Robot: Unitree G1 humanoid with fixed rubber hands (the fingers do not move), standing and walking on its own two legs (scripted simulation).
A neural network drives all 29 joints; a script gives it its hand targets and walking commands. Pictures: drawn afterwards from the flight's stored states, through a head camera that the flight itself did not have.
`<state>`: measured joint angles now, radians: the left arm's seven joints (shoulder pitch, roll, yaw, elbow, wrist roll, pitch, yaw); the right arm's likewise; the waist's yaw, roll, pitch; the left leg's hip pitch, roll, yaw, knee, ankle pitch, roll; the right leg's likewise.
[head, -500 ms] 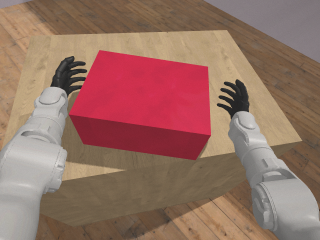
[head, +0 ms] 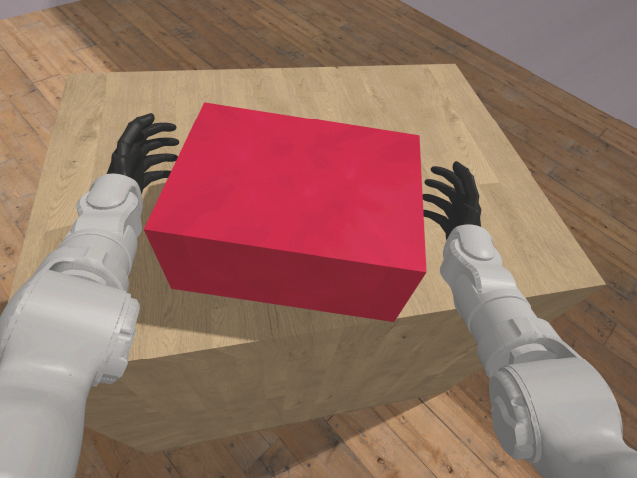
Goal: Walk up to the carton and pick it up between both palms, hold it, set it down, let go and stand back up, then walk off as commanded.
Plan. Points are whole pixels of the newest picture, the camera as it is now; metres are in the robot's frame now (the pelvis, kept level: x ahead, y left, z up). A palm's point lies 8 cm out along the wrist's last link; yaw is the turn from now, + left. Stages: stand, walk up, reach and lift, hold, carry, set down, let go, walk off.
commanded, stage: reach and lift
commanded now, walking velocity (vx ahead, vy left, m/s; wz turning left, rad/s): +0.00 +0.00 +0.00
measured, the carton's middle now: (298, 210) +0.48 -0.02 +0.03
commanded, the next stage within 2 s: none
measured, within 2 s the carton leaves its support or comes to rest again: leaves its support in 1.74 s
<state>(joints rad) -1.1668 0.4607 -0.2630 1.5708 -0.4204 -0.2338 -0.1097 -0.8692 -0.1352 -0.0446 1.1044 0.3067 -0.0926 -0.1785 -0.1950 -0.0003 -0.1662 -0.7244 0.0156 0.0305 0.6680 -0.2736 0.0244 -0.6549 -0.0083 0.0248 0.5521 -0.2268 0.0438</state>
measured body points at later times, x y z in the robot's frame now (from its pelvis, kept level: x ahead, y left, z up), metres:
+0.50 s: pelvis +0.00 +0.00 +0.00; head +0.09 +0.03 +0.44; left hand +0.51 +0.18 +0.09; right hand +0.42 -0.22 +0.07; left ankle +0.01 +0.08 -0.72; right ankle +0.01 -0.16 -0.72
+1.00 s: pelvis +0.00 -0.01 +0.00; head +0.08 +0.03 +0.44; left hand +0.51 +0.17 +0.10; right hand +0.42 -0.23 +0.08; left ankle +0.01 +0.08 -0.72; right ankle +0.01 -0.16 -0.72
